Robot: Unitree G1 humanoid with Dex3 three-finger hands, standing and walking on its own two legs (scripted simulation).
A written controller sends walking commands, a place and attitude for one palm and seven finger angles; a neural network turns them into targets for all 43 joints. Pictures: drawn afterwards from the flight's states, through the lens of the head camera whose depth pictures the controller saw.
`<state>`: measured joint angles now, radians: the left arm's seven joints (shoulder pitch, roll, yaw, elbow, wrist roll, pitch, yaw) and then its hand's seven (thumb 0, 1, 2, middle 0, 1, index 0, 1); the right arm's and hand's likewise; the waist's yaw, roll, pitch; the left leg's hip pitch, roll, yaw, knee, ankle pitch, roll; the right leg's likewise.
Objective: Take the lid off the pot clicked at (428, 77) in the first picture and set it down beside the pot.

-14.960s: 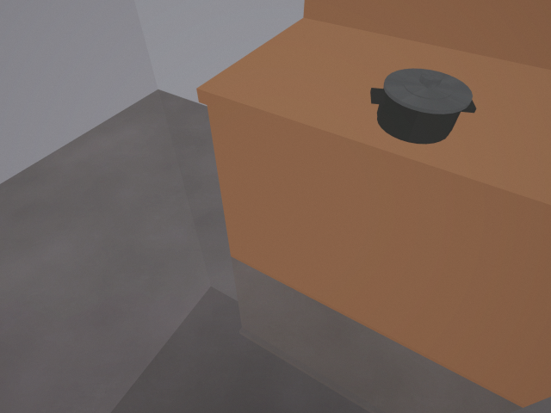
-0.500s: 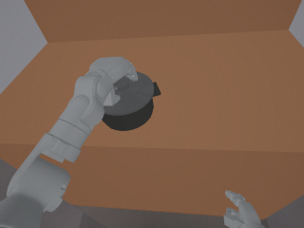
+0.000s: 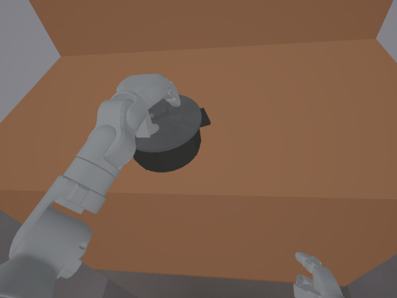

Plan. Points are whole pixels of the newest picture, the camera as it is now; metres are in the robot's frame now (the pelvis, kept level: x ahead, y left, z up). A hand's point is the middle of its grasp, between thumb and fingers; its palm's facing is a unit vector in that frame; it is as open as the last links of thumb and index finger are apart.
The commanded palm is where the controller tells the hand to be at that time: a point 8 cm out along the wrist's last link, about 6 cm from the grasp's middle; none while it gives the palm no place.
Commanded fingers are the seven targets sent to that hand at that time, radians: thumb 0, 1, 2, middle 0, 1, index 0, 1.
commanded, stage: close the fingers and squeeze the knob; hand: left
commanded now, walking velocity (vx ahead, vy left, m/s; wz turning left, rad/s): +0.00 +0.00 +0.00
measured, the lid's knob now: (158, 111) +0.45 +0.09 +0.15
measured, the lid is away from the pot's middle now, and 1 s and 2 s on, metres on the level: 0.00 0.00 0.02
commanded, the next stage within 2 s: lift the lid straight up in 1.24 s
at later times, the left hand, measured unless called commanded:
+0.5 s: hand (153, 115) +0.42 +0.09 +0.17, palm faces -0.20 -0.04 -0.98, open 7.2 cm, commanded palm +0.39 +0.11 +0.23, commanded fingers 0.00 0.32 0.94 -0.81 -0.87 -0.81 -0.87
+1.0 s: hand (149, 116) +0.42 +0.10 +0.17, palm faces -0.20 -0.06 -0.98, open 6.8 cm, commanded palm +0.39 +0.11 +0.23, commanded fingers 0.00 0.50 1.05 -0.85 -0.87 -0.92 -0.89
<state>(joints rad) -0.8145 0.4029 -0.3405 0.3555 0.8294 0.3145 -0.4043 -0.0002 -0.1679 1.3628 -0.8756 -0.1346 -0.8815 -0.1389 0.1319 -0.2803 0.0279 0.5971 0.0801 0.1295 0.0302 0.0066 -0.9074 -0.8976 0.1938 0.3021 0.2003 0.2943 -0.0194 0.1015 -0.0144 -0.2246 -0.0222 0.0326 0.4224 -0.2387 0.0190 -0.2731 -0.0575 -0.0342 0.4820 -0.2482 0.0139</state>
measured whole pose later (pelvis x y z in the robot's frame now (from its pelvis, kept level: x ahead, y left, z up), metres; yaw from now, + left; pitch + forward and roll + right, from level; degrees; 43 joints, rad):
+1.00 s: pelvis +0.00 +0.00 +0.00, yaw +0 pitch +2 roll +1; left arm -0.80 0.42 -0.33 0.35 0.82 0.32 -0.41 -0.02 0.23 0.95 -0.72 -0.79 -0.79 -0.82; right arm 0.12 -0.28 0.03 0.59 0.08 0.13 0.02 0.01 -0.91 -0.90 0.19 0.30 0.20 0.29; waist -0.02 0.10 -0.01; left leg -0.22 -0.02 0.03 0.43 -0.24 0.02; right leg -0.27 -0.05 -0.03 0.48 -0.24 0.01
